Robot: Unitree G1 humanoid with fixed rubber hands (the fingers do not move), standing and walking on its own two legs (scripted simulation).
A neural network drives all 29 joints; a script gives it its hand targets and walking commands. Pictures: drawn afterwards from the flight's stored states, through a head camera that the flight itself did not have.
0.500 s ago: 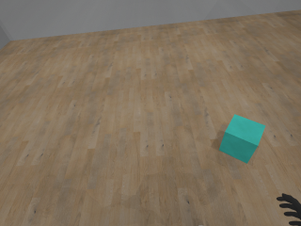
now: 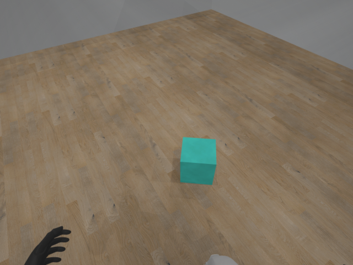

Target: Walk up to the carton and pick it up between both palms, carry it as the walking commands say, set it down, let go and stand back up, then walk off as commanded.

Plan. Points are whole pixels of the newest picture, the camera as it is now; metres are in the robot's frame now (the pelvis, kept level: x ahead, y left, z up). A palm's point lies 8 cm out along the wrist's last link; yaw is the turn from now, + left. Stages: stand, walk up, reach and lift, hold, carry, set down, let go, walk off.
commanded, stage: walk up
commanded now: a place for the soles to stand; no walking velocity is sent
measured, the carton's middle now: (197, 161) +0.82 -0.19 -0.63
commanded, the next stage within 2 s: none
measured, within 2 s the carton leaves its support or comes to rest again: neither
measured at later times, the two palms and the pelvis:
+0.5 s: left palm (79, 188) +0.37 +0.26 -0.06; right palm (341, 250) +0.14 -0.36 -0.06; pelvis +0.15 -0.02 -0.02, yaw -14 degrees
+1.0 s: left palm (106, 138) +0.54 +0.21 -0.05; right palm (317, 209) +0.24 -0.37 -0.07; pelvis +0.28 -0.03 -0.01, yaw -20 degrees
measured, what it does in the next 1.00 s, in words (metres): walks ahead, turning right: right foot, then left foot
